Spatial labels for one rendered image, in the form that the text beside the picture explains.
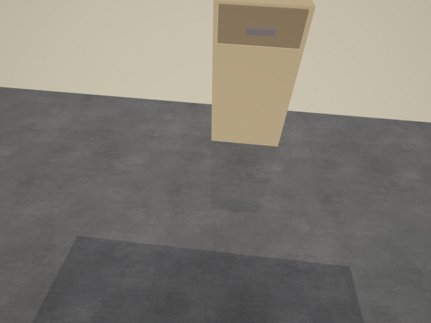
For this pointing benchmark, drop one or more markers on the cabinet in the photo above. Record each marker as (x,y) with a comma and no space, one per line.
(252,85)

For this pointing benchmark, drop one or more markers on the handle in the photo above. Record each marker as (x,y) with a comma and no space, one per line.
(260,31)

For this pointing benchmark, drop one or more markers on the drawer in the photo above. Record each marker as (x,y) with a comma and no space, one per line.
(289,24)

